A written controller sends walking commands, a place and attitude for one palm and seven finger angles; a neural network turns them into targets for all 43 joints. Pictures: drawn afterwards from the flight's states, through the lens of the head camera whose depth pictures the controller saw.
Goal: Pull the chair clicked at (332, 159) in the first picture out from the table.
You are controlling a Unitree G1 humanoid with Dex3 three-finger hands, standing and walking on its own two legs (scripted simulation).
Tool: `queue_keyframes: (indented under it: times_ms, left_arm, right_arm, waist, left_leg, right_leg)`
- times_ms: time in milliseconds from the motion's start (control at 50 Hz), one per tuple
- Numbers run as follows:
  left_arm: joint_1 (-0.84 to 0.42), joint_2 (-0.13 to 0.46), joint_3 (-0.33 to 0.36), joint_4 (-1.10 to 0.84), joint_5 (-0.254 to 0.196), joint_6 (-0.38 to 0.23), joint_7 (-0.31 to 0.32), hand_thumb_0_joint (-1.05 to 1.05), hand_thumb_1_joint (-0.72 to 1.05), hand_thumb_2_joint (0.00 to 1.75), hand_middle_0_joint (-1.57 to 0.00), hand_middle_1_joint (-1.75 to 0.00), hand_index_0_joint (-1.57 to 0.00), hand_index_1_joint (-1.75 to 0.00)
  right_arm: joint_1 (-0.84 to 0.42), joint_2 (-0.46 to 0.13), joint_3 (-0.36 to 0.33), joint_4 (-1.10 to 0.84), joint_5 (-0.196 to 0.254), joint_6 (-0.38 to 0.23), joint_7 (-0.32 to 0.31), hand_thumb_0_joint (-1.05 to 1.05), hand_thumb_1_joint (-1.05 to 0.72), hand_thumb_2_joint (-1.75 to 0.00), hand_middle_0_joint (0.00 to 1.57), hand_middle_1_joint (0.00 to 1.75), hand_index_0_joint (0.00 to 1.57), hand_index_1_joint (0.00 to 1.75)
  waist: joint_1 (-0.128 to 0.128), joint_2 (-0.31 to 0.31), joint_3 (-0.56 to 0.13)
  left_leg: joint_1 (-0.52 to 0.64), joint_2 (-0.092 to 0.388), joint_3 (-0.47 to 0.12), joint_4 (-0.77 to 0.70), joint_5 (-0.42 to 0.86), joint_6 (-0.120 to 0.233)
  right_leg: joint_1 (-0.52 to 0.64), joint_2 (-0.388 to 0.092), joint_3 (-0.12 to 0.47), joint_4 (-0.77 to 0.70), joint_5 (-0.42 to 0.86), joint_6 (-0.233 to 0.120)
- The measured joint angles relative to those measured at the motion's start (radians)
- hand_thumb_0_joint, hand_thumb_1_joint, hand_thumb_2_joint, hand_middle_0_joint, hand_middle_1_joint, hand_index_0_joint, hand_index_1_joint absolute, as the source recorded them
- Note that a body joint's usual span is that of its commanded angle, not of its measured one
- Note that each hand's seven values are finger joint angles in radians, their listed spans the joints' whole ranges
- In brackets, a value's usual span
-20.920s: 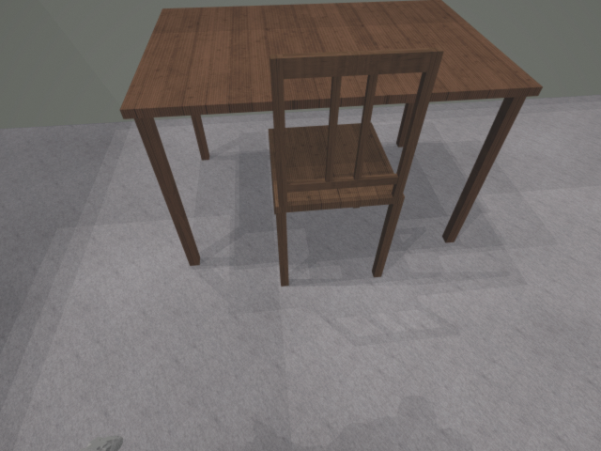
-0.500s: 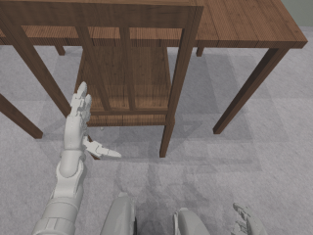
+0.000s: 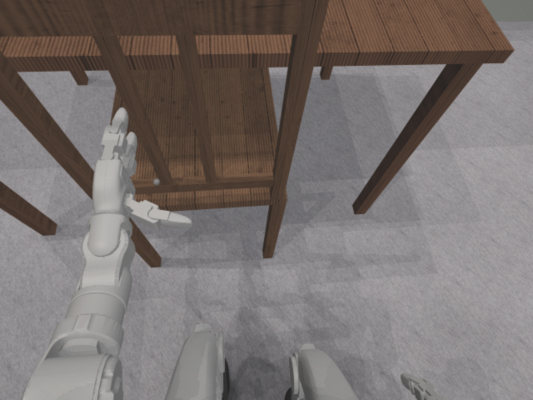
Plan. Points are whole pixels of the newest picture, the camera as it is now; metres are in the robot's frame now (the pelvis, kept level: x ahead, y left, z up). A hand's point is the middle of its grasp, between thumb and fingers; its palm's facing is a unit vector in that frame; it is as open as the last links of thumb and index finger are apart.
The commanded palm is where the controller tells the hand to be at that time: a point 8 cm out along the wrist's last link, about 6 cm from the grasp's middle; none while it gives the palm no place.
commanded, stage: push the fingers through the gap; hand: left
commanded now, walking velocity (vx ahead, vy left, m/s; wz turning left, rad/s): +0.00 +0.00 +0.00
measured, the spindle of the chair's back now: (144, 127) +0.51 +0.18 +0.05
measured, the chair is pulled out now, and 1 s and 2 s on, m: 0.00 0.00 0.00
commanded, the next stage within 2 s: hook a spindle and tug to test in 0.92 s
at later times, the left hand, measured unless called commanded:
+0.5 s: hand (155, 156) +0.47 +0.17 +0.03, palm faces +0.08 -1.00 -0.04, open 16.9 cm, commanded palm +0.45 +0.21 +0.03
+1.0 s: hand (146, 156) +0.47 +0.18 +0.03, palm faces +0.08 -1.00 -0.03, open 16.9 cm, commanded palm +0.44 +0.21 +0.03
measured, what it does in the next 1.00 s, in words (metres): stands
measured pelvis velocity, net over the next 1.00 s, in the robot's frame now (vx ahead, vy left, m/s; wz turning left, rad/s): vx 0.00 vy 0.01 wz -0.01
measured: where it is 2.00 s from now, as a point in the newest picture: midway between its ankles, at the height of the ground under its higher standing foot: outside the picture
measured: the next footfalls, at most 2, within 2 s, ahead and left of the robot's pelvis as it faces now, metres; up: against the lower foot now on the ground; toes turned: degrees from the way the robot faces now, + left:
none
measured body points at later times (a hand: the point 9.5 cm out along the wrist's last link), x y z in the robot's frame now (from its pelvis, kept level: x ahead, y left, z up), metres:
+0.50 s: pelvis +0.00 +0.00 +0.00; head +0.15 +0.02 +0.42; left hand +0.46 +0.22 +0.03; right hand +0.06 -0.26 -0.12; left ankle +0.07 +0.11 -0.61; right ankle -0.02 -0.12 -0.61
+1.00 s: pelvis +0.00 +0.01 +0.00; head +0.14 +0.03 +0.43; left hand +0.46 +0.23 +0.04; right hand +0.05 -0.25 -0.12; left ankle +0.07 +0.11 -0.61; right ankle -0.02 -0.12 -0.61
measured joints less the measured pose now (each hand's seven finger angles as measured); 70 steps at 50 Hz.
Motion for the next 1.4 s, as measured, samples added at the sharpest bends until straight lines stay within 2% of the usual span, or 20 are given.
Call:
queue_keyframes:
  times_ms: [200, 400, 600, 680, 820, 940, 1080, 1220, 1320, 1400]
  left_arm:
    - [-0.063, 0.016, 0.040, 0.055, 0.012, -0.013, 0.003, -0.01, -0.50, 0.30, -0.06, -0.08, -0.06, -0.08]
    - [-0.133, 0.046, 0.069, 0.138, 0.015, -0.014, -0.019, -0.01, -0.50, 0.30, -0.06, -0.08, -0.06, -0.08]
    - [-0.215, 0.064, 0.095, 0.211, 0.039, -0.027, -0.014, -0.01, -0.50, 0.30, -0.06, -0.08, -0.06, -0.08]
    - [-0.210, 0.073, 0.111, 0.204, 0.036, -0.022, -0.021, -0.01, -0.50, 0.30, -0.06, -0.08, -0.06, -0.08]
    - [-0.153, 0.063, 0.104, 0.163, 0.021, -0.023, -0.029, -0.01, -0.50, 0.30, -0.06, -0.08, -0.06, -0.08]
    - [-0.157, 0.064, 0.101, 0.174, 0.021, -0.032, -0.028, -0.01, -0.50, 0.30, -0.06, -0.08, -0.06, -0.08]
    - [-0.180, 0.053, 0.068, 0.192, 0.029, -0.041, -0.029, -0.01, -0.50, 0.30, -0.06, -0.08, -0.06, -0.08]
    - [-0.200, 0.058, 0.103, 0.225, 0.037, -0.037, -0.009, -0.01, -0.50, 0.30, -0.12, -0.25, -0.12, -0.24]
    - [-0.183, 0.055, 0.086, 0.175, 0.037, -0.060, -0.005, -0.01, -0.50, 0.30, -0.19, -0.46, -0.19, -0.46]
    - [-0.202, 0.058, 0.077, 0.219, 0.040, -0.038, -0.013, -0.01, -0.48, 0.31, -0.25, -0.66, -0.25, -0.66]
  right_arm:
    - [0.011, 0.003, -0.001, 0.009, -0.007, 0.012, 0.005, 0.01, -0.91, -0.90, 0.20, 0.30, 0.21, 0.30]
    - [0.016, 0.005, 0.001, 0.010, -0.011, 0.026, 0.013, 0.01, -0.91, -0.90, 0.20, 0.30, 0.21, 0.30]
    - [0.020, 0.005, 0.002, 0.018, -0.021, 0.039, 0.020, 0.01, -0.91, -0.90, 0.20, 0.30, 0.21, 0.30]
    - [0.029, 0.006, 0.002, 0.010, -0.020, 0.051, 0.024, 0.01, -0.91, -0.90, 0.20, 0.30, 0.21, 0.30]
    - [0.045, 0.009, 0.002, 0.007, -0.013, 0.063, 0.029, 0.01, -0.91, -0.90, 0.20, 0.30, 0.21, 0.30]
    - [0.038, 0.010, 0.003, 0.013, -0.014, 0.053, 0.024, 0.01, -0.91, -0.90, 0.20, 0.30, 0.21, 0.30]
    - [0.023, 0.006, 0.000, 0.015, -0.016, 0.052, 0.026, 0.01, -0.91, -0.90, 0.20, 0.30, 0.21, 0.30]
    - [0.016, 0.007, 0.006, -0.001, -0.021, 0.052, 0.024, 0.01, -0.91, -0.90, 0.20, 0.30, 0.21, 0.30]
    - [0.025, 0.010, 0.001, 0.005, -0.023, 0.057, 0.029, 0.01, -0.91, -0.90, 0.20, 0.30, 0.21, 0.30]
    - [0.029, 0.011, 0.008, 0.015, -0.018, 0.066, 0.029, 0.01, -0.91, -0.90, 0.20, 0.30, 0.21, 0.30]
  waist:
    - [-0.013, -0.003, -0.001]
    - [-0.022, 0.000, 0.001]
    - [-0.035, 0.002, 0.001]
    - [-0.041, 0.003, 0.001]
    - [-0.032, 0.002, 0.001]
    - [-0.032, -0.004, 0.001]
    - [-0.029, -0.001, -0.004]
    - [-0.042, -0.003, -0.001]
    - [-0.033, 0.001, 0.002]
    - [-0.031, 0.002, -0.002]
  left_leg:
    - [-0.006, 0.004, 0.005, -0.005, -0.002, 0.001]
    - [-0.022, 0.004, 0.001, 0.003, -0.006, 0.002]
    - [-0.050, 0.005, -0.001, 0.017, -0.006, 0.005]
    - [-0.052, 0.008, 0.003, 0.018, -0.007, 0.007]
    - [-0.028, 0.009, 0.008, -0.001, -0.004, 0.010]
    - [-0.027, 0.006, -0.001, 0.002, -0.001, 0.009]
    - [-0.028, 0.002, -0.005, 0.004, 0.001, 0.012]
    - [-0.044, 0.005, -0.001, 0.015, 0.001, 0.013]
    - [-0.044, 0.005, 0.000, 0.015, 0.000, 0.013]
    - [-0.042, 0.003, -0.001, 0.013, 0.000, 0.013]
  right_leg:
    - [-0.009, 0.003, 0.006, -0.007, 0.002, 0.001]
    - [-0.021, 0.005, 0.002, -0.004, 0.000, 0.002]
    - [-0.047, 0.006, 0.001, 0.008, 0.000, 0.005]
    - [-0.051, 0.008, 0.006, 0.007, 0.002, 0.007]
    - [-0.028, 0.008, 0.012, -0.013, 0.010, 0.010]
    - [-0.021, 0.008, 0.003, -0.016, 0.011, 0.010]
    - [-0.019, 0.005, -0.002, -0.016, 0.013, 0.012]
    - [-0.039, 0.007, 0.003, -0.001, 0.012, 0.013]
    - [-0.039, 0.007, 0.004, -0.002, 0.012, 0.013]
    - [-0.036, 0.005, 0.003, -0.003, 0.011, 0.013]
